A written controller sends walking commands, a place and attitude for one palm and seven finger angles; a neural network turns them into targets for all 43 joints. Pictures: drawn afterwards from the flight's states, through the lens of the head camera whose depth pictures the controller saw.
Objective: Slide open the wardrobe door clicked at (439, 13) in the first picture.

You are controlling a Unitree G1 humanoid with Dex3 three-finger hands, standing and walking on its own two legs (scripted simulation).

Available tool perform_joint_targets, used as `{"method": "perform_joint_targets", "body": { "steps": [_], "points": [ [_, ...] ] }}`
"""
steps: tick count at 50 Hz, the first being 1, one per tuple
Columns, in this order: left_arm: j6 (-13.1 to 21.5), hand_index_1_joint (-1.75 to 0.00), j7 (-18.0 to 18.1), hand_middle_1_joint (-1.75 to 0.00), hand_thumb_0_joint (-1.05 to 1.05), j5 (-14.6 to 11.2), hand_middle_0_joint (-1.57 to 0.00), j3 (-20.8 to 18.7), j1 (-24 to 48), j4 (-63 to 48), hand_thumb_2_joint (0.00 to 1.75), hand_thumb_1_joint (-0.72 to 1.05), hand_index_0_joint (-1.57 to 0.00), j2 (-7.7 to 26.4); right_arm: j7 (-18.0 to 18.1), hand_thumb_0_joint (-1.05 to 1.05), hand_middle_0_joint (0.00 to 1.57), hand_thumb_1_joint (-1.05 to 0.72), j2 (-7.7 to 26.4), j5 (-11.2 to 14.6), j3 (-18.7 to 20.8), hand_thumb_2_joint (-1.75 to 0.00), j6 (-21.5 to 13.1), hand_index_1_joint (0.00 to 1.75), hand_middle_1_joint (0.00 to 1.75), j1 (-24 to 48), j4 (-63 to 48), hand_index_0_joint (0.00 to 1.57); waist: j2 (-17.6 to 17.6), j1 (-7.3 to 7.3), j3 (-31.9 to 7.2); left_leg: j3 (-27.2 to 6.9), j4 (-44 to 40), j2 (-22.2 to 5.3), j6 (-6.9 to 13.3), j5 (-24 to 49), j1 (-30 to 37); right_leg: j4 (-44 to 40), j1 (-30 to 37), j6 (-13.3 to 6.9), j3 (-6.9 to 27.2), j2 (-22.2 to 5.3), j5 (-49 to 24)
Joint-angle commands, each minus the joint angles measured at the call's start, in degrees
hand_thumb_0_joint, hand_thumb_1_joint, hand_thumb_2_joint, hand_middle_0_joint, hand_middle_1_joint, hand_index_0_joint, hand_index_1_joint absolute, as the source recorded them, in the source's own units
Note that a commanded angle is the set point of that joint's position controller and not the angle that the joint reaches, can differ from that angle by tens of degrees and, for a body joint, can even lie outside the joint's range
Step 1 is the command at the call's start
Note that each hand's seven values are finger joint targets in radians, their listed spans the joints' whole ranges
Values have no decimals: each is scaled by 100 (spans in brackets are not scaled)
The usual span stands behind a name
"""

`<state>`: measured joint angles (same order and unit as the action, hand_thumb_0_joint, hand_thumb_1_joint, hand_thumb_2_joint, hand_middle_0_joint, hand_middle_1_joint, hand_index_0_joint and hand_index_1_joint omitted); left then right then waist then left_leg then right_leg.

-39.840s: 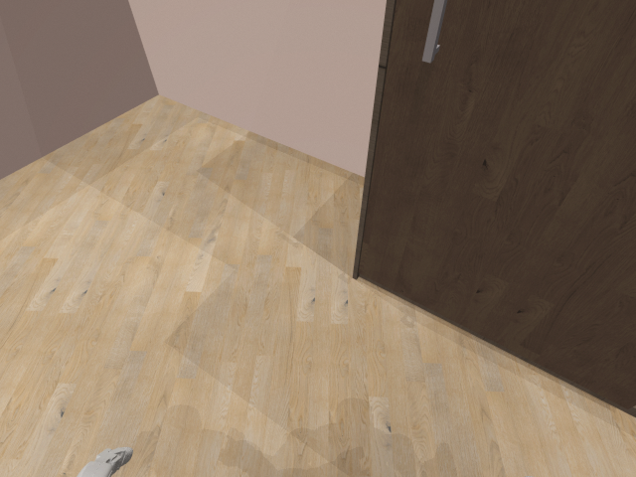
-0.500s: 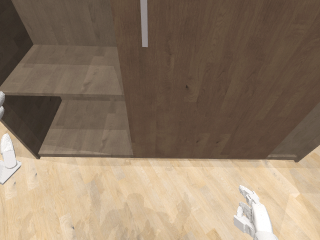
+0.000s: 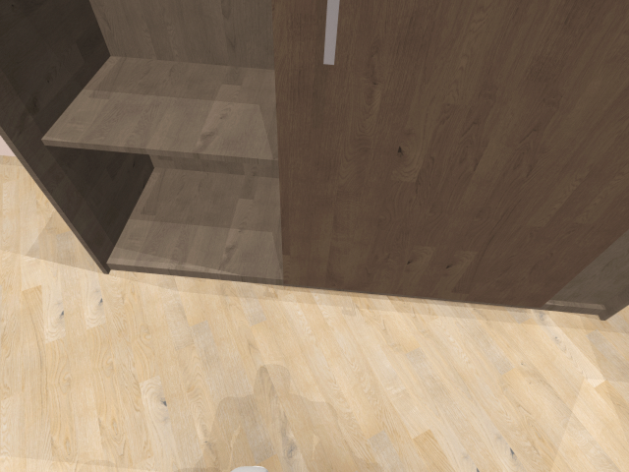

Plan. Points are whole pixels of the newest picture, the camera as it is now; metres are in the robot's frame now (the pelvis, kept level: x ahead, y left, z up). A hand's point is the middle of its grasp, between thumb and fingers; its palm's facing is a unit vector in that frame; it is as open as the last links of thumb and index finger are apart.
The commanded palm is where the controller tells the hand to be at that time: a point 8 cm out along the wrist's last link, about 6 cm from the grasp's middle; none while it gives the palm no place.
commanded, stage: let the arm hang, fingers relaxed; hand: left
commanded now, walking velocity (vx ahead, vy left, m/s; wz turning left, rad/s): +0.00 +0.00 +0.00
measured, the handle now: out of the picture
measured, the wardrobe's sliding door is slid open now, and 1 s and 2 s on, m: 0.65 0.65 0.65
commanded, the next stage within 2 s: look to check the result in 0.62 s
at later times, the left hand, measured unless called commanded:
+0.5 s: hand out of the picture +0.03 +0.19 -0.17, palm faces -0.03 -0.98 -0.18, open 7.3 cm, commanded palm none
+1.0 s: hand out of the picture +0.03 +0.19 -0.17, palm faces -0.02 -0.98 -0.17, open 7.4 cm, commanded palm none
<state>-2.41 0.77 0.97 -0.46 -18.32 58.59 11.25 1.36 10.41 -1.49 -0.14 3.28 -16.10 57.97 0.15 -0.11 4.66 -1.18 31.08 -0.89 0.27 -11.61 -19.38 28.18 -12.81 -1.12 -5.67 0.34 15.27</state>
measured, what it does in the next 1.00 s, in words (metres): stands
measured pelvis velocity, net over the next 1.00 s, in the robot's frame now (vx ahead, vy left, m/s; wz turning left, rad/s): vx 0.03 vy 0.02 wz -0.04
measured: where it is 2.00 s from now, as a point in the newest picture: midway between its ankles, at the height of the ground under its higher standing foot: outside the picture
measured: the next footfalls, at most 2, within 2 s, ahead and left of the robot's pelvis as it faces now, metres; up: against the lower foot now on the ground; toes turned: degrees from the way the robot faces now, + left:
none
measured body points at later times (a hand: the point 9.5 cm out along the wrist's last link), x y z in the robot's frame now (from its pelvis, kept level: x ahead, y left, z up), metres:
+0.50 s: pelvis +0.01 +0.02 +0.01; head +0.03 +0.02 +0.45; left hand +0.03 +0.24 -0.16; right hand +0.00 -0.20 -0.15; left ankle +0.05 +0.11 -0.73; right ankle +0.00 -0.11 -0.73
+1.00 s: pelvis +0.03 +0.02 +0.01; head +0.05 +0.02 +0.46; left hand +0.04 +0.24 -0.16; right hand +0.04 -0.21 -0.15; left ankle +0.05 +0.11 -0.73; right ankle +0.00 -0.11 -0.73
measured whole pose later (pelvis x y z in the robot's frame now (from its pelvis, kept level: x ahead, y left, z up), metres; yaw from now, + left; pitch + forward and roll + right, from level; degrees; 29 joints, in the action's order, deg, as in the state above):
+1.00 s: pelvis +0.03 +0.02 +0.01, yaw -2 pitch +0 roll +0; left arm 0.1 1.7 0.9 -0.1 -14.8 65.3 8.1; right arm 2.3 9.2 -0.8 0.3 0.4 -12.9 64.4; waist 0.1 0.2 2.9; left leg 2.1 24.6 1.1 2.1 -11.5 -12.8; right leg 23.5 -8.0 1.1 -2.5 -1.8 15.1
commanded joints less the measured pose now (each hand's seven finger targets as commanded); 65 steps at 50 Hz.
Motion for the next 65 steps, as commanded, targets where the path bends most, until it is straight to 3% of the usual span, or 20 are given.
{"method": "perform_joint_targets", "body": {
  "steps": [1, 4, 7, 12, 19, 25, 34, 42, 65],
  "points": [
    [219, -30, 25, -30, 0, -15, -20, -126, 103, -126, 90, 90, -20, 595, 44, 0, 20, -90, 635, -6, 176, -90, -197, 30, 30, -149, -229, 20, -87, 120, -294, -388, -736, -351, 201, -860, 163, -999, -289, -216, 875, -632, 997],
    [237, -30, 42, -30, 0, -14, -20, -108, 37, 59, 90, 90, -20, 520, 44, 0, 20, -90, 576, -2, 174, -90, -223, 30, 30, -283, -75, 20, 189, 123, -238, -380, -788, -370, 209, -717, 253, -1003, -362, -200, 833, -640, 968],
    [243, -30, 59, -30, 0, -18, -20, -96, -43, 199, 90, 90, -20, 441, 47, 0, 20, -90, 515, 0, 170, -90, -244, 30, 30, -299, 41, 20, 205, 88, -123, -386, -902, -393, 225, -647, 234, -968, -377, -158, 812, -614, 852],
    [243, -30, 80, -30, 0, -13, -20, -94, -142, 329, 90, 90, -20, 361, 50, 0, 20, -90, 466, -2, 154, -90, -278, 30, 30, -267, 171, 20, -62, 25, 25, -478, -1200, -458, 251, -828, 29, -818, -230, -85, 727, -528, 604],
    [285, -30, 100, -30, 0, -11, -20, -96, -101, 376, 90, 90, -20, 305, 51, 0, 20, -90, 396, 7, 143, -90, -330, 30, 30, -236, 296, 20, -43, 21, -113, -428, -1211, -451, 246, -383, 188, -775, -37, -61, 717, -569, 168],
    [287, -30, 97, -30, 0, -11, -20, -109, -38, 387, 90, 90, -20, 287, 64, 0, 20, -90, 401, 11, 141, -90, -358, 30, 30, -155, 332, 20, -279, 9, -140, -438, -1264, -482, 248, -198, 228, -742, 105, -27, 682, -556, -56],
    [330, -30, 108, -30, 0, -21, -20, -92, 9, 439, 90, 90, -20, 288, 71, 0, 20, -90, 419, 37, 142, -90, -380, 30, 30, -124, 385, 20, 33, 50, -403, -326, -1077, -485, 241, 537, 675, -795, 212, -11, 702, -630, -470],
    [313, -30, 109, -30, 0, -26, -20, -72, -15, 543, 90, 90, -20, 251, 90, 0, 20, -90, 427, 42, 114, -90, -376, 30, 30, -43, 469, 20, -24, 50, -194, -318, -1147, -493, 235, 569, 757, -864, 164, 13, 691, -626, -421],
    [345, -30, 119, -30, 0, -48, -20, -48, -61, 601, 90, 90, -20, 270, 117, 0, 20, -90, 402, 57, 85, -90, -395, 30, 30, -13, 620, 20, 29, 33, -206, -209, -1080, -484, 201, 1112, 1019, -979, 390, 11, 714, -681, -895]
  ]
}}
